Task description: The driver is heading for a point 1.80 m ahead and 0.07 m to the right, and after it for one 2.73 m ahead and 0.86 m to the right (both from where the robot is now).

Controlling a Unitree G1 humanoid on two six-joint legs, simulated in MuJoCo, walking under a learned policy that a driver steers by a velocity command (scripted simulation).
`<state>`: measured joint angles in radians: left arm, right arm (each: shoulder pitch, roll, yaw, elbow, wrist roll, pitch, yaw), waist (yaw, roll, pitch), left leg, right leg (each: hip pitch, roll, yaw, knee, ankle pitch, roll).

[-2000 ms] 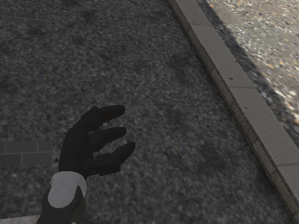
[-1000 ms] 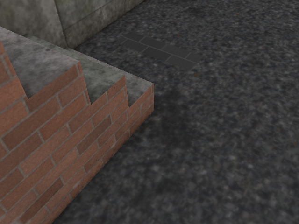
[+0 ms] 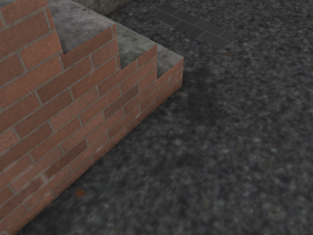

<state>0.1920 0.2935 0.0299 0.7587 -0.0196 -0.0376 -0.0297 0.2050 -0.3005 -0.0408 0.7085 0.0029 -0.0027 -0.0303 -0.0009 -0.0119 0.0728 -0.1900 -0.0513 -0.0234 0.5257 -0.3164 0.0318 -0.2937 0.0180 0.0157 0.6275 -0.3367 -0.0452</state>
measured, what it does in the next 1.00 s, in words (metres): walks ahead: left foot, then right foot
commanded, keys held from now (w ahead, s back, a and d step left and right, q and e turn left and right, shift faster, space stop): e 0.24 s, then w+e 0.08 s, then w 0.12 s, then w+q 0.16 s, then q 0.40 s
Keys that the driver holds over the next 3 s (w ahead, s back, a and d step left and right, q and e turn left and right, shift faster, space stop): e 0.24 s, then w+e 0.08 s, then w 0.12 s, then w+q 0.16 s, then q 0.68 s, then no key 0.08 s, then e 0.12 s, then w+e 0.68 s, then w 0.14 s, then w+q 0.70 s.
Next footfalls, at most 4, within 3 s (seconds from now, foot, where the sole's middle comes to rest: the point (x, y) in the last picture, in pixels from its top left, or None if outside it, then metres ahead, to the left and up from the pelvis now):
0.46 left None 0.18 0.09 -0.77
0.84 right None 0.35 -0.17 -0.77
1.28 left None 0.35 0.07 -0.77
1.72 right None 0.39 -0.15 -0.77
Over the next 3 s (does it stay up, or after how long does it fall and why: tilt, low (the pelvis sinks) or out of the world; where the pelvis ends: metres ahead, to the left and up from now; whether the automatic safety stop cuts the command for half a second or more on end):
stays up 0.95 -0.18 0.00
